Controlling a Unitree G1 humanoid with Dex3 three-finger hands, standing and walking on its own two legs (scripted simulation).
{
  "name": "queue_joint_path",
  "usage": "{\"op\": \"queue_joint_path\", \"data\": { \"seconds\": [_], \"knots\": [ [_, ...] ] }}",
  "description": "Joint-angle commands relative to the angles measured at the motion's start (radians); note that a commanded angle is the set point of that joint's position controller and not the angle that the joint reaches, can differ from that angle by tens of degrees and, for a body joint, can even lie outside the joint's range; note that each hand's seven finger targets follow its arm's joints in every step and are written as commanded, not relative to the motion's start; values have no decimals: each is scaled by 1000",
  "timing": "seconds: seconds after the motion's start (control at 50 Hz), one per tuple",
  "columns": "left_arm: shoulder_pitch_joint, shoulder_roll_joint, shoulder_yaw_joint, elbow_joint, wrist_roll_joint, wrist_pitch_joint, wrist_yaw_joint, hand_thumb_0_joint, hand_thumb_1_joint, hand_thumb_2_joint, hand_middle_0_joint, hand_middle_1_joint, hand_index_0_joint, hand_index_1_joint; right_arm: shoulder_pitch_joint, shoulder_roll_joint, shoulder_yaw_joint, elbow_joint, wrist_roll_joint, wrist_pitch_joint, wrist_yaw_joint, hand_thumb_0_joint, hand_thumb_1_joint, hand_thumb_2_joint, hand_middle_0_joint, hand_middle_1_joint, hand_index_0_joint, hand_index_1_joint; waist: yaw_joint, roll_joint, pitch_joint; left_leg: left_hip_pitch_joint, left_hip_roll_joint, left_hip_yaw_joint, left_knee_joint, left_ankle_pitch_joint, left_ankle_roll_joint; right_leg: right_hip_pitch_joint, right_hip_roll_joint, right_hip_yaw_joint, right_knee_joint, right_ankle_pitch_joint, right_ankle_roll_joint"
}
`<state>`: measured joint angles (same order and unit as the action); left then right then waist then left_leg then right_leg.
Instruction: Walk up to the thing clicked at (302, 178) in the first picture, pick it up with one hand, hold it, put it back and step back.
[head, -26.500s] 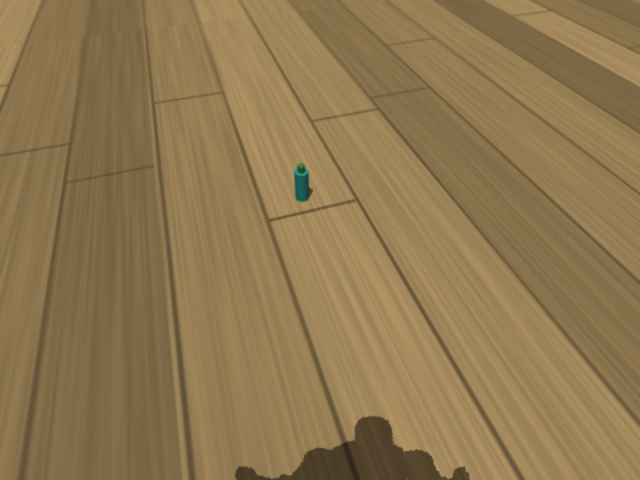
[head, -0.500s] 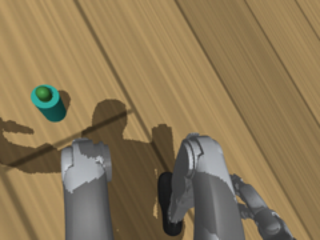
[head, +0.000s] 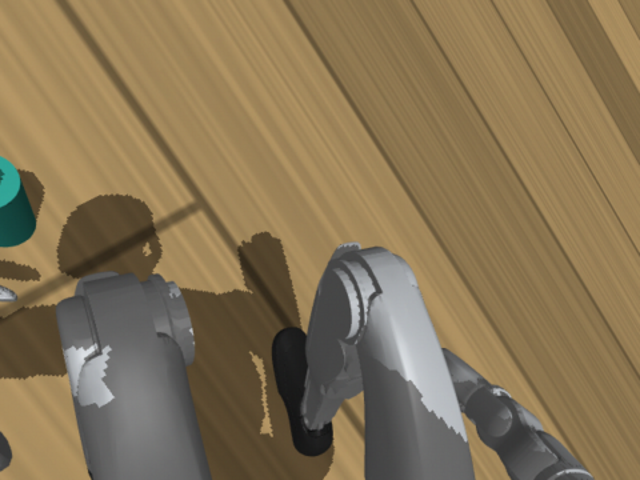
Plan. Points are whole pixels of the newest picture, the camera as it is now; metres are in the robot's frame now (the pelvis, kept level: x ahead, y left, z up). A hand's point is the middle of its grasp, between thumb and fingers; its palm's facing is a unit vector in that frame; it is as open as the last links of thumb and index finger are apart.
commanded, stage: close in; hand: left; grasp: from the side
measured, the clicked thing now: out of the picture +0.44 +0.29 -0.19
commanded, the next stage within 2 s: rest palm in 0.34 s
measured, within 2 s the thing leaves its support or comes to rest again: leaves its support in 1.62 s
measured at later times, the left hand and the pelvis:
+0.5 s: hand out of the picture +0.41 +0.29 -0.16, palm faces +0.35 -0.94 +0.03, open 17.3 cm; pelvis -0.01 +0.01 +0.00, yaw -2 degrees
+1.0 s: hand out of the picture +0.43 +0.28 -0.17, palm faces +0.38 -0.93 +0.00, open 11.6 cm; pelvis -0.01 +0.01 +0.00, yaw -3 degrees
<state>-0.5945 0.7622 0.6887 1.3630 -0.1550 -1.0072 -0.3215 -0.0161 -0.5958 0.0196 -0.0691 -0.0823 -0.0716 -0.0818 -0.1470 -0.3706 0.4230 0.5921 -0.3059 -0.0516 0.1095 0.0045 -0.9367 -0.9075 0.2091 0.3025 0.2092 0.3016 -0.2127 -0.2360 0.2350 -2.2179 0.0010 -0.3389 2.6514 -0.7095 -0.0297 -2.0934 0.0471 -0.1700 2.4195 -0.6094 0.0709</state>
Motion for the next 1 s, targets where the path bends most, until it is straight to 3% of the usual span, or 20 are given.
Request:
{"op": "queue_joint_path", "data": {
  "seconds": [0.0, 0.04, 0.06, 0.08, 0.12, 0.18, 0.28, 0.4, 0.54, 0.62, 0.66, 0.76, 0.84, 0.98],
  "knots": [
    [-176, 224, -42, -129, 21, -109, 74, 0, -548, 26, -63, -67, -62, -63, 23, -353, -116, -44, -18, 21, -13, 0, -938, -907, 199, 300, 199, 300, -73, 547, -550, 400, 59, 114, -361, 115, -9, 234, 19, -139, -156, 108, -80],
    [-171, 210, -75, -114, 27, -110, 82, 0, -547, 29, -58, -67, -59, -61, 26, -360, -116, -38, -20, 25, -8, 0, -933, -905, 199, 300, 199, 300, -85, 540, -517, 384, 59, 105, -367, 77, -7, 211, 20, -148, -159, 88, -79],
    [-163, 175, -105, -123, 23, -111, 82, 0, -544, 31, -56, -66, -58, -60, 13, -358, -113, -50, -21, 22, -6, 0, -930, -905, 199, 300, 199, 300, -84, 528, -521, 393, 60, 102, -364, 76, -7, 211, 21, -148, -159, 93, -78],
    [-145, 196, -92, -105, 22, -112, 89, 0, -554, 22, -57, -62, -59, -55, 19, -365, -115, -42, -22, 25, -4, 0, -933, -905, 199, 300, 199, 300, -85, 522, -517, 389, 59, 98, -360, 68, -6, 209, 22, -149, -157, 87, -77],
    [-170, 153, -129, -108, 2, -123, 94, 0, -574, 27, -51, -58, -54, -52, 9, -364, -104, -51, -25, 24, 0, 0, -930, -905, 199, 300, 199, 300, -106, 502, -515, 380, 56, 88, -353, 76, -4, 226, 23, -152, -154, 104, -72],
    [-183, 179, -112, -92, -9, -142, 124, 0, -576, 36, -49, -58, -51, -53, 14, -364, -90, -55, -28, 28, 7, 0, -924, -905, 199, 300, 199, 300, -100, 475, -512, 365, 53, 77, -346, 55, 1, 237, 29, -157, -160, 89, -69],
    [-196, 211, -106, -51, 24, -173, 184, 0, -536, 81, -51, -77, -53, -72, 7, -360, -72, -54, -44, 40, 11, 0, -915, -903, 199, 300, 199, 300, -101, 483, -467, 345, 55, 76, -341, 46, 2, 244, 34, -158, -161, 85, -70],
    [-191, 210, -122, -38, 69, -200, 247, 0, -470, 109, -48, -70, -44, -70, -3, -365, -67, -60, -61, 57, 21, 0, -909, -904, 199, 300, 199, 300, -110, 521, -452, 383, 65, 58, -361, 53, -9, 235, 35, -168, -149, 94, -70],
    [-201, 181, -158, -27, 75, -208, 292, 0, -352, 173, -91, -74, -70, -89, 1, -365, -56, -50, -68, 59, 25, 0, -896, -905, 199, 300, 199, 300, -139, 495, -464, 382, 64, 54, -339, 86, -4, 261, 41, -173, -159, 137, -67],
    [-222, 213, -159, -28, 88, -218, 313, 0, -288, 226, -124, -122, -106, -135, 4, -369, -44, -49, -72, 66, 28, 0, -891, -904, 199, 300, 199, 300, -141, 524, -475, 401, 66, 42, -344, 107, -11, 272, 44, -184, -148, 151, -68],
    [-211, 212, -153, -17, 91, -218, 326, 0, -153, 305, -269, -249, -254, -257, 3, -367, -42, -49, -75, 69, 29, 0, -889, -900, 199, 300, 199, 300, -141, 522, -473, 407, 68, 40, -343, 113, -11, 274, 44, -185, -148, 157, -67],
    [-250, 218, -165, -18, 100, -221, 336, 0, -5, 414, -377, -351, -363, -359, -13, -373, -42, -52, -76, 76, 29, 0, -879, -897, 199, 299, 199, 299, -160, 521, -445, 398, 73, 36, -345, 101, -11, 256, 44, -186, -154, 152, -65],
    [-245, 245, -152, -9, 105, -212, 345, 0, 120, 486, -446, -419, -432, -426, -12, -365, -34, -52, -78, 82, 26, 0, -870, -895, 199, 300, 199, 299, -149, 513, -459, 391, 74, 42, -335, 102, -5, 273, 48, -180, -163, 153, -65],
    [-257, 254, -146, 4, 100, -205, 352, 0, 354, 698, -653, -645, -644, -648, -10, -366, -25, -55, -77, 93, 24, 0, -868, -894, 199, 299, 199, 299, -160, 506, -454, 377, 75, 39, -334, 97, -3, 281, 52, -187, -169, 151, -64]
  ]
}}
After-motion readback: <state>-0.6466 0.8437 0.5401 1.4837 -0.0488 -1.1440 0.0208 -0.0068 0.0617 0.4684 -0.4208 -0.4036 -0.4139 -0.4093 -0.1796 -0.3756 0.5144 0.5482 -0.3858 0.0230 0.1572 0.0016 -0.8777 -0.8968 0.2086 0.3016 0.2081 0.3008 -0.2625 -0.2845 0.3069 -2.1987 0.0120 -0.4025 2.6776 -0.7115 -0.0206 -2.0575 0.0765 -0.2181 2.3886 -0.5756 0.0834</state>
